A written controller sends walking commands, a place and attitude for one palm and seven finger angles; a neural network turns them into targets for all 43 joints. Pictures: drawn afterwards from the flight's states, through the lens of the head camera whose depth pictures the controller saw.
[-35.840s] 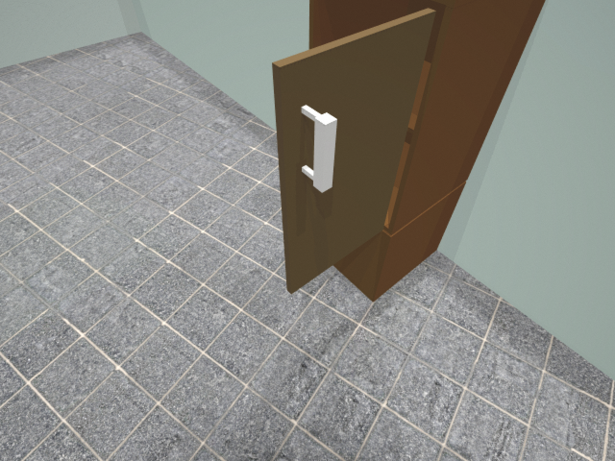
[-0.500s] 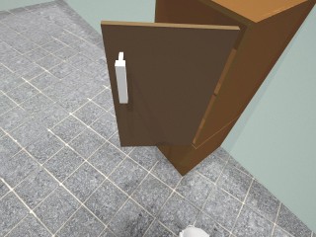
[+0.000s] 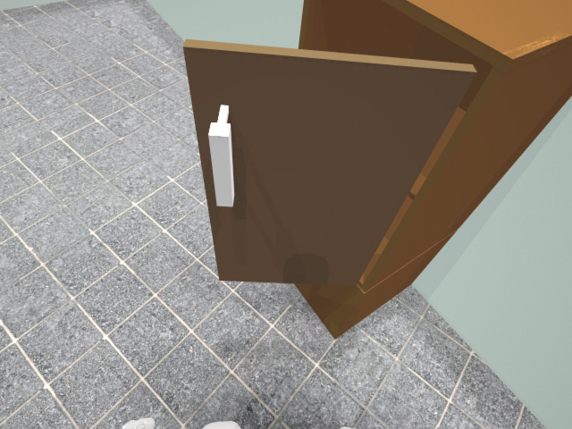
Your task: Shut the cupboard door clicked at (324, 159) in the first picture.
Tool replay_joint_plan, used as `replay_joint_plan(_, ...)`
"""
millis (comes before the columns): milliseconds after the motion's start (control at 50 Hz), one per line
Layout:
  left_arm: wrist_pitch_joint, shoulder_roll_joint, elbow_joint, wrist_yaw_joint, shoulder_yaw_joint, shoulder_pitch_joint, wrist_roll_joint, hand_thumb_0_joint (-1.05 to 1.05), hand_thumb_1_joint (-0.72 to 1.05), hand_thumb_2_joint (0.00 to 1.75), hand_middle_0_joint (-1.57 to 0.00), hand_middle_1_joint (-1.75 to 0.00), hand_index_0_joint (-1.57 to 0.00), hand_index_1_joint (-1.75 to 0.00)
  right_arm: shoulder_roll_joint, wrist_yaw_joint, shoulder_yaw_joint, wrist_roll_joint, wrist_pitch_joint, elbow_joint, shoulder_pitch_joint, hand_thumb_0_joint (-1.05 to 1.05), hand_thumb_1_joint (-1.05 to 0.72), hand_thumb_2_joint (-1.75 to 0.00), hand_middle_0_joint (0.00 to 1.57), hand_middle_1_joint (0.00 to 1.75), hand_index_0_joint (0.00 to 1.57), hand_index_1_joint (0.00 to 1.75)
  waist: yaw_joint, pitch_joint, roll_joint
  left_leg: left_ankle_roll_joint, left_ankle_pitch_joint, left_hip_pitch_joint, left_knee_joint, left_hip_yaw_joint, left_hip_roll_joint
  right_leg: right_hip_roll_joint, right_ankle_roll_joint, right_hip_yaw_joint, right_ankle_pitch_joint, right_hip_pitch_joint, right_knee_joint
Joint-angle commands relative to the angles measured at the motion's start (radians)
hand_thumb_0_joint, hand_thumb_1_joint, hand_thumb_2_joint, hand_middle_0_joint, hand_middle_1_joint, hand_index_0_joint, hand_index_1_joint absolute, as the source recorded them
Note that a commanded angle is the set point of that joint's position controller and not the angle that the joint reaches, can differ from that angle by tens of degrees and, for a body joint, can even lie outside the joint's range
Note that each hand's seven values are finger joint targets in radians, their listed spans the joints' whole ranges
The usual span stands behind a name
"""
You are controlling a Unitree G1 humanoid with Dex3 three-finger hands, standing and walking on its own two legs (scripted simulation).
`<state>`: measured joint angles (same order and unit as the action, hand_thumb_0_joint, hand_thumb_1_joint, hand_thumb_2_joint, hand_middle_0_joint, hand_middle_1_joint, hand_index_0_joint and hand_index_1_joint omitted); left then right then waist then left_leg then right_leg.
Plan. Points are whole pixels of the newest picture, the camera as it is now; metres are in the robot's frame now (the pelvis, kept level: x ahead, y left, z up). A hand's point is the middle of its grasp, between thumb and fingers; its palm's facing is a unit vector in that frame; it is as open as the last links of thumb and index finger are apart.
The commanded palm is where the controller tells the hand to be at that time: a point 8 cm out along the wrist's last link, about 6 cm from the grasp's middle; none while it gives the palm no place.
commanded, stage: come to a stop and stand still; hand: left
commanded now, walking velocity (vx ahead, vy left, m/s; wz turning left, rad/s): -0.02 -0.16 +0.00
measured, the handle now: (224, 158) +0.44 +0.13 +0.12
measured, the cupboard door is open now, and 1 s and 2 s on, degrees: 55 55 55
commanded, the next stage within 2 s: look again from close up in 0.96 s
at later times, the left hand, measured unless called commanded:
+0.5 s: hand out of the picture -0.03 +0.16 -0.16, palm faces -0.02 -0.98 -0.19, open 7.4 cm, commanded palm none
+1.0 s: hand out of the picture -0.04 +0.09 -0.16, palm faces +0.01 -0.99 -0.13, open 7.4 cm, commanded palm none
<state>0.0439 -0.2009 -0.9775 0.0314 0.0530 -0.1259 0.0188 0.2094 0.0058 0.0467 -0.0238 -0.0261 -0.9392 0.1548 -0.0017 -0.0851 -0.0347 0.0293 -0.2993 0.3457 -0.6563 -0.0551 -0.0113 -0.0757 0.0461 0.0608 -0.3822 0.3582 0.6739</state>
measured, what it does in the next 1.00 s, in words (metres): steps on the spot: right foot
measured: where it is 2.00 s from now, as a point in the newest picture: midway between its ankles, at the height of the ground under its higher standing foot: outside the picture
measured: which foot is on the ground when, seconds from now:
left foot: down 0.00-1.00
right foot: up 0.00-0.42, down 0.44-1.00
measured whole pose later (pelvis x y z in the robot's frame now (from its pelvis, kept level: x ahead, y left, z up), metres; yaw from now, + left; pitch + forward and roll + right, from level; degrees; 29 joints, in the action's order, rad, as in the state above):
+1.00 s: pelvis -0.02 -0.05 +0.02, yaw -1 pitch -1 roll +0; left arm 0.00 -0.10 -1.15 0.04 0.00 -0.30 0.00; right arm 0.09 0.03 0.01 -0.01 -0.01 -1.18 0.33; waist 0.02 -0.05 -0.02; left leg -0.02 -0.16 0.25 -0.43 -0.06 -0.05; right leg 0.02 -0.02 0.01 -0.32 0.07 0.40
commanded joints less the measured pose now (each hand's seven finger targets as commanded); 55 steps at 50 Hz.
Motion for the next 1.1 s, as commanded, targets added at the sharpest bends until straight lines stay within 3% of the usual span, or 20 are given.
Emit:
replay_joint_plan(0, 0.015, -0.085, 0.049, 0.009, 0.026, -0.076, 0.003, 0.0, 0.9, 0.9, -0.2, -0.3, -0.2, -0.3, 0.18, 0.042, 0.028, -0.013, 0.019, 0.05, 0.081, 0.0, -0.9, -0.9, 0.2, 0.3, 0.2, 0.3, 0.012, 0.109, 0.234, 0.118, 0.646, -0.102, 0.314, 0.295, -0.318, 0.075, -0.02, -0.162, -0.143, 0.09, 0.427)
replay_joint_plan(60, 0.009, -0.096, 0.011, 0.002, 0.028, -0.126, -0.002, 0.0, 0.9, 0.9, -0.2, -0.3, -0.2, -0.3, 0.124, 0.051, 0.005, -0.002, 0.034, 0.053, 0.046, 0.0, -0.9, -0.9, 0.2, 0.3, 0.2, 0.3, -0.009, 0.121, 0.175, 0.105, 0.641, -0.168, 0.305, 0.198, -0.264, 0.072, 0.003, -0.169, -0.043, 0.095, 0.449)
replay_joint_plan(100, 0.01, -0.101, 0.001, -0.003, 0.025, -0.14, -0.004, 0.0, 0.9, 0.9, -0.2, -0.3, -0.2, -0.3, 0.127, 0.052, 0.007, 0.003, 0.034, 0.038, 0.064, 0.0, -0.9, -0.9, 0.2, 0.3, 0.2, 0.3, 0.004, 0.162, 0.154, 0.119, 0.528, -0.238, 0.327, 0.217, -0.275, 0.068, 0.011, -0.16, -0.03, 0.092, 0.397)
replay_joint_plan(200, 0.014, -0.085, -0.006, -0.016, 0.016, -0.127, 0.002, 0.0, 0.9, 0.9, -0.2, -0.3, -0.2, -0.3, 0.139, 0.046, 0.021, 0.002, 0.024, -0.012, 0.101, 0.0, -0.9, -0.9, 0.2, 0.3, 0.2, 0.3, 0.038, 0.121, 0.154, 0.122, 0.189, -0.258, 0.41, 0.256, -0.287, 0.054, 0.002, -0.119, -0.06, 0.06, 0.213)
replay_joint_plan(240, 0.008, -0.073, -0.007, -0.019, 0.007, -0.11, 0.004, 0.0, 0.9, 0.9, -0.2, -0.3, -0.2, -0.3, 0.134, 0.041, 0.024, 0.001, 0.023, -0.032, 0.116, 0.0, -0.9, -0.9, 0.2, 0.3, 0.2, 0.3, 0.049, 0.086, 0.169, 0.119, 0.132, -0.224, 0.425, 0.257, -0.284, 0.047, -0.009, -0.095, -0.074, 0.018, 0.111)
replay_joint_plan(260, 0.007, -0.063, -0.014, -0.021, 0.002, -0.12, 0.001, 0.0, 0.9, 0.9, -0.2, -0.3, -0.2, -0.3, 0.142, 0.038, 0.025, -0.001, 0.022, -0.041, 0.117, 0.0, -0.9, -0.9, 0.2, 0.3, 0.2, 0.3, 0.048, 0.108, 0.191, 0.119, 0.098, -0.222, 0.431, 0.266, -0.276, 0.052, -0.014, -0.085, -0.086, -0.019, 0.051)
replay_joint_plan(300, 0.0, -0.045, -0.04, -0.019, -0.004, -0.163, 0.001, 0.0, 0.9, 0.9, -0.2, -0.3, -0.2, -0.3, 0.142, 0.033, 0.032, 0.0, 0.021, -0.057, 0.111, 0.0, -0.9, -0.9, 0.2, 0.3, 0.2, 0.3, 0.036, 0.124, 0.168, 0.104, 0.046, -0.211, 0.431, 0.243, -0.251, 0.067, -0.026, -0.053, -0.048, -0.083, -0.065)
replay_joint_plan(340, -0.008, -0.045, -0.07, -0.016, -0.008, -0.212, 0.001, 0.0, 0.9, 0.9, -0.2, -0.3, -0.2, -0.3, 0.127, 0.029, 0.029, 0.009, 0.021, -0.074, 0.097, 0.0, -0.9, -0.9, 0.2, 0.3, 0.2, 0.3, 0.009, 0.095, 0.152, 0.07, -0.005, -0.119, 0.42, 0.212, -0.214, 0.071, -0.039, -0.037, 0.087, -0.202, -0.245)
replay_joint_plan(360, -0.013, -0.056, -0.086, -0.012, -0.007, -0.245, 0.001, 0.0, 0.9, 0.9, -0.2, -0.3, -0.2, -0.3, 0.11, 0.025, 0.025, 0.012, 0.021, -0.078, 0.095, 0.0, -0.9, -0.9, 0.2, 0.3, 0.2, 0.3, -0.003, 0.094, 0.125, 0.035, -0.032, -0.083, 0.41, 0.18, -0.173, 0.056, -0.05, -0.057, 0.129, -0.26, -0.337)
replay_joint_plan(380, -0.02, -0.076, -0.094, -0.007, -0.008, -0.253, 0.003, 0.0, 0.9, 0.9, -0.2, -0.3, -0.2, -0.3, 0.084, 0.021, 0.02, 0.016, 0.019, -0.083, 0.097, 0.0, -0.9, -0.9, 0.2, 0.3, 0.2, 0.3, 0.002, 0.063, 0.078, -0.006, -0.085, -0.038, 0.388, 0.141, -0.121, 0.005, -0.077, -0.123, 0.092, -0.26, -0.371)
replay_joint_plan(400, -0.025, -0.091, -0.096, -0.006, -0.01, -0.241, 0.002, 0.0, 0.9, 0.9, -0.2, -0.3, -0.2, -0.3, 0.059, 0.017, 0.013, 0.017, 0.016, -0.087, 0.098, 0.0, -0.9, -0.9, 0.2, 0.3, 0.2, 0.3, 0.011, 0.042, 0.06, -0.033, -0.094, -0.072, 0.357, 0.104, -0.074, -0.053, -0.107, -0.181, -0.009, -0.172, -0.406)
replay_joint_plan(420, -0.028, -0.112, -0.091, -0.007, -0.014, -0.223, 0.001, 0.0, 0.9, 0.9, -0.2, -0.3, -0.2, -0.3, 0.044, 0.013, 0.007, 0.016, 0.016, -0.094, 0.113, 0.0, -0.9, -0.9, 0.2, 0.3, 0.2, 0.3, 0.025, 0.053, 0.073, -0.042, -0.045, -0.15, 0.327, 0.077, -0.048, -0.081, -0.117, -0.203, -0.053, -0.088, -0.419)
replay_joint_plan(460, -0.048, -0.089, -0.102, -0.005, -0.023, -0.169, -0.001, 0.0, 0.9, 0.9, -0.2, -0.3, -0.2, -0.3, 0.03, 0.014, -0.002, 0.012, 0.016, -0.122, 0.142, 0.0, -0.9, -0.9, 0.2, 0.3, 0.2, 0.3, 0.046, 0.032, -0.098, -0.033, 0.082, -0.218, 0.269, 0.055, -0.052, -0.063, -0.107, -0.203, -0.011, -0.019, -0.445)
replay_joint_plan(480, -0.052, -0.075, -0.107, -0.004, -0.028, -0.157, -0.004, 0.0, 0.9, 0.9, -0.2, -0.3, -0.2, -0.3, 0.037, 0.014, -0.004, 0.011, 0.021, -0.139, 0.159, 0.0, -0.9, -0.9, 0.2, 0.3, 0.2, 0.3, 0.047, 0.02, -0.122, -0.029, 0.118, -0.232, 0.269, 0.061, -0.063, -0.059, -0.099, -0.19, 0.013, -0.011, -0.445)
replay_joint_plan(600, -0.045, -0.042, -0.132, 0.003, -0.033, -0.192, -0.011, 0.0, 0.9, 0.9, -0.2, -0.3, -0.2, -0.3, 0.021, 0.019, -0.015, 0.009, 0.014, -0.193, 0.216, 0.0, -0.9, -0.9, 0.2, 0.3, 0.2, 0.3, 0.034, -0.077, 0.0, -0.034, 0.072, -0.173, 0.301, 0.062, -0.071, -0.029, -0.09, -0.18, -0.049, -0.005, -0.44)
replay_joint_plan(740, -0.049, -0.014, -0.149, 0.008, -0.032, -0.225, -0.014, 0.0, 0.9, 0.9, -0.2, -0.3, -0.2, -0.3, -0.013, 0.026, -0.021, 0.01, 0.019, -0.215, 0.254, 0.0, -0.9, -0.9, 0.2, 0.3, 0.2, 0.3, 0.021, -0.057, -0.002, -0.034, 0.118, -0.155, 0.286, 0.056, -0.078, -0.024, -0.096, -0.169, 0.015, -0.064, -0.432)
replay_joint_plan(1020, -0.055, 0.017, -0.161, 0.014, -0.03, -0.265, -0.012, 0.0, 0.9, 0.9, -0.2, -0.3, -0.2, -0.3, -0.01, 0.038, -0.018, 0.014, 0.034, -0.209, 0.214, 0.0, -0.9, -0.9, 0.2, 0.3, 0.2, 0.3, 0.012, 0.009, 0.031, -0.02, 0.272, -0.199, 0.258, 0.067, -0.1, -0.017, -0.085, -0.136, 0.277, -0.157, -0.366)
replay_joint_plan(1040, -0.083, -0.185, -0.065, 0.018, -0.046, -0.241, 0.001, 0.0, 0.9, 0.9, -0.2, -0.3, -0.2, -0.3, 0.086, 0.019, -0.016, 0.002, 0.041, -0.078, 0.136, 0.0, -0.9, -0.9, 0.2, 0.3, 0.2, 0.3, 0.019, -0.05, 0.123, -0.013, 0.233, -0.189, 0.216, 0.098, -0.064, -0.007, -0.086, -0.127, 0.22, -0.082, -0.365)
replay_joint_plan(1060, -0.085, -0.119, -0.055, 0.024, -0.019, -0.221, 0.0, 0.0, 0.9, 0.9, -0.2, -0.3, -0.2, -0.3, 0.077, 0.025, 0.017, 0.0, 0.057, -0.064, 0.111, 0.0, -0.9, -0.9, 0.2, 0.3, 0.2, 0.3, 0.008, 0.029, 0.141, -0.011, 0.218, -0.152, 0.143, 0.079, -0.081, -0.029, -0.091, -0.164, 0.213, -0.083, -0.301)
replay_joint_plan(1080, -0.091, -0.092, -0.051, 0.026, -0.029, -0.238, 0.0, 0.0, 0.9, 0.9, -0.2, -0.3, -0.2, -0.3, 0.04, 0.029, 0.01, 0.003, 0.061, -0.055, 0.128, 0.0, -0.9, -0.9, 0.2, 0.3, 0.2, 0.3, 0.012, 0.12, 0.084, -0.008, 0.26, -0.151, 0.097, 0.087, -0.08, -0.044, -0.094, -0.176, 0.336, -0.13, -0.29)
